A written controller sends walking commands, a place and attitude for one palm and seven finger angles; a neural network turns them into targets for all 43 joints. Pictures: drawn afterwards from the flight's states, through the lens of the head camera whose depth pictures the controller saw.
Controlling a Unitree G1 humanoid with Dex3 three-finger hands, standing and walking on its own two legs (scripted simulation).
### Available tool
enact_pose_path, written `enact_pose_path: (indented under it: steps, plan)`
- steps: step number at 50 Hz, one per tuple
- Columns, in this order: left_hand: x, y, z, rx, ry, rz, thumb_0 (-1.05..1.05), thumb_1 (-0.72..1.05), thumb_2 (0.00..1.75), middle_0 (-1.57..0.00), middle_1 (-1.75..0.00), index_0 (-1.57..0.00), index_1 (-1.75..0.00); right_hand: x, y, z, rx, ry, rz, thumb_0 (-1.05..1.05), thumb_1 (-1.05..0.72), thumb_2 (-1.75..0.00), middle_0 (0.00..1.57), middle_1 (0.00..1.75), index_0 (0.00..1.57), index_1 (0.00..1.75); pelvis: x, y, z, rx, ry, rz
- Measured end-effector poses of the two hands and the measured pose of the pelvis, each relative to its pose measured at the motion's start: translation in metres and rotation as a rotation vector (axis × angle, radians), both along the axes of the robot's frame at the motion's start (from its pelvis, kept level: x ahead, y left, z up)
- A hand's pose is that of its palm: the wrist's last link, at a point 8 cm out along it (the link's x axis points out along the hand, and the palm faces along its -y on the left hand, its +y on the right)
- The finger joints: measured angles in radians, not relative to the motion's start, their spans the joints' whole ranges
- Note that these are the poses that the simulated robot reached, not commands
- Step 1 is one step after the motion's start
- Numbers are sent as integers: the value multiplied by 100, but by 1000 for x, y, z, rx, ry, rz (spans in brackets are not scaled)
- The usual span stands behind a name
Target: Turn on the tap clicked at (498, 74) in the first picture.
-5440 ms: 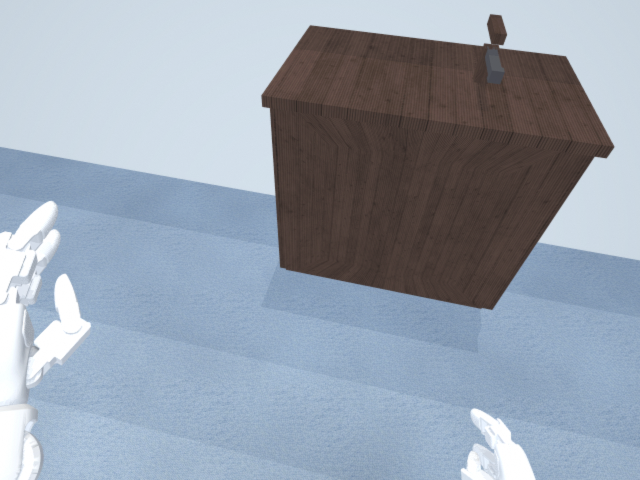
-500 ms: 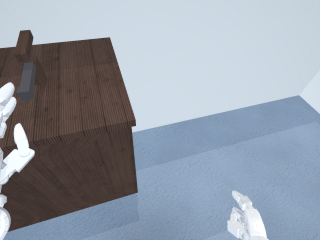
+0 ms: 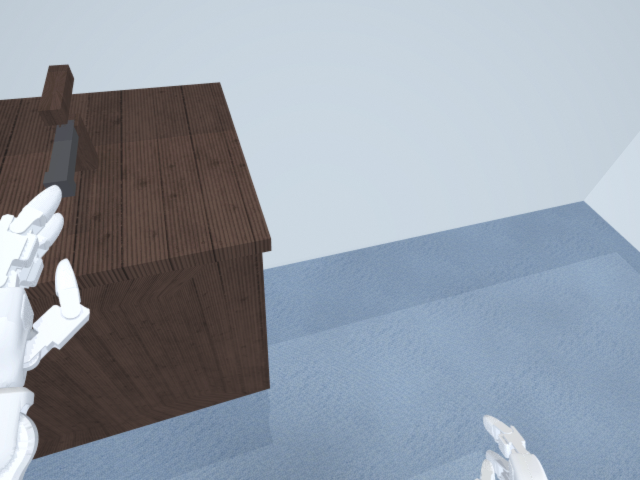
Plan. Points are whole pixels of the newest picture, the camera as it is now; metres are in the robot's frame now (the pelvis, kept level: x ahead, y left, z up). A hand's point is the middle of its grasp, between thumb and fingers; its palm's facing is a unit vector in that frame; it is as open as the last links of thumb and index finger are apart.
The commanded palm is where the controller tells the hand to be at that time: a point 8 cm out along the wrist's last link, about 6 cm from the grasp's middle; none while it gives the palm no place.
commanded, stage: come to a stop and stand still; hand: left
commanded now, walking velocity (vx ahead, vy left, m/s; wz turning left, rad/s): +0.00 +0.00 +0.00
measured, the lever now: (60, 184) +0.43 +0.41 +0.10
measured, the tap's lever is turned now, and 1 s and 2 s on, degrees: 0 0 0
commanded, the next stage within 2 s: look again from close up in 0.48 s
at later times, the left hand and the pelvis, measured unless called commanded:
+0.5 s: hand (63, 279) +0.25 +0.28 +0.16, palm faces +0.40 -0.85 -0.34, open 7.4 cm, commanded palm +0.19 +0.31 +0.18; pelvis +0.03 +0.02 +0.00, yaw +1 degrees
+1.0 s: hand (56, 271) +0.25 +0.28 +0.17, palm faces +0.40 -0.80 -0.44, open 7.4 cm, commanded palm +0.18 +0.31 +0.17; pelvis +0.02 +0.02 +0.00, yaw +2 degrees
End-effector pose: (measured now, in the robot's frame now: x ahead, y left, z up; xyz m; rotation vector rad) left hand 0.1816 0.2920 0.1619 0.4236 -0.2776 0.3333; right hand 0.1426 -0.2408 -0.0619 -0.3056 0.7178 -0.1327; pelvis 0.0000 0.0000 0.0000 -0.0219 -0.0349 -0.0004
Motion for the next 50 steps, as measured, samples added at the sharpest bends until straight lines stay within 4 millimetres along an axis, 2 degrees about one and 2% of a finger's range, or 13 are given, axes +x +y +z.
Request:
enact_pose_path:
  steps: [6,15,24,30,48,50]
  plan:
    - [10,10,16,28,-70,1,1,89,90,-22,-31,-21,-30,18,22,6,31,-32,38,1,-90,-90,20,30,20,30,8,8,2,1,16,7]
    - [18,18,7,6,6,6,1,89,90,-21,-31,-21,-30,55,57,3,82,-33,105,1,-90,-90,21,30,20,30,23,18,4,-3,33,8]
    - [23,25,11,-16,-8,27,1,89,90,-21,-31,-21,-30,76,68,8,82,-47,123,1,-90,-90,21,30,20,30,30,23,5,-4,34,13]
    - [26,27,10,-22,-3,30,1,89,90,-21,-31,-21,-30,75,62,10,67,-40,98,1,-90,-90,21,30,20,30,33,25,5,-3,38,14]
    - [19,21,10,-9,25,34,1,89,90,-21,-31,-21,-30,49,45,-3,69,25,38,1,-90,-90,21,30,20,30,30,22,6,-2,36,21]
    - [26,27,24,109,-8,32,1,88,90,-22,-31,-21,-30,48,48,-5,47,21,89,1,-90,-90,21,30,20,30,24,18,3,0,28,40]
